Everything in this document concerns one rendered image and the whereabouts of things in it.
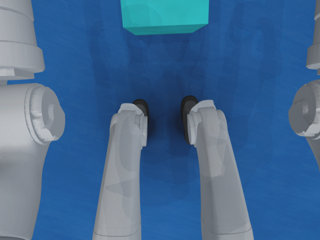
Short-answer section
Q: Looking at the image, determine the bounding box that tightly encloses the right robot forearm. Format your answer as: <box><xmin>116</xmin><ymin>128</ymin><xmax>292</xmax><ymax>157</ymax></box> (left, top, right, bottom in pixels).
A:
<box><xmin>306</xmin><ymin>0</ymin><xmax>320</xmax><ymax>75</ymax></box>

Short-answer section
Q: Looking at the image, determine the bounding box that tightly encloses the left robot forearm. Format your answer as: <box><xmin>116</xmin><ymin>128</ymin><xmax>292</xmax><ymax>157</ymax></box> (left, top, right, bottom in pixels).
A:
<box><xmin>0</xmin><ymin>0</ymin><xmax>45</xmax><ymax>85</ymax></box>

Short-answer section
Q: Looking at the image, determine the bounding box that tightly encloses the carton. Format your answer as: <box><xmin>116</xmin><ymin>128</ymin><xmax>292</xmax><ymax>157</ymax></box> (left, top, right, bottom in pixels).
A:
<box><xmin>120</xmin><ymin>0</ymin><xmax>209</xmax><ymax>36</ymax></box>

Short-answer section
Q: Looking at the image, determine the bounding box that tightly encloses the robot left thigh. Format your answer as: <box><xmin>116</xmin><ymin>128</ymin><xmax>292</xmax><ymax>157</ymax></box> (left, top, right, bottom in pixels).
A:
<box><xmin>92</xmin><ymin>110</ymin><xmax>148</xmax><ymax>240</ymax></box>

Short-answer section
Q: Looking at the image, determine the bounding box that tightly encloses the robot right upper arm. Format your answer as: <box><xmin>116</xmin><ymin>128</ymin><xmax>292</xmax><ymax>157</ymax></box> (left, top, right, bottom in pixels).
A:
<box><xmin>288</xmin><ymin>79</ymin><xmax>320</xmax><ymax>172</ymax></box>

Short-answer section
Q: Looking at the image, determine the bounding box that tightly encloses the robot left foot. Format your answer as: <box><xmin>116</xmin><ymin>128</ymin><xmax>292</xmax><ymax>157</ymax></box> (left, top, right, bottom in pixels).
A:
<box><xmin>132</xmin><ymin>99</ymin><xmax>149</xmax><ymax>125</ymax></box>

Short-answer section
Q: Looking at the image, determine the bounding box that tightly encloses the robot left upper arm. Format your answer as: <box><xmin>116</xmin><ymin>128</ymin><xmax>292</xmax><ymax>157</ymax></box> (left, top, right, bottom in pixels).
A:
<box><xmin>0</xmin><ymin>83</ymin><xmax>65</xmax><ymax>240</ymax></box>

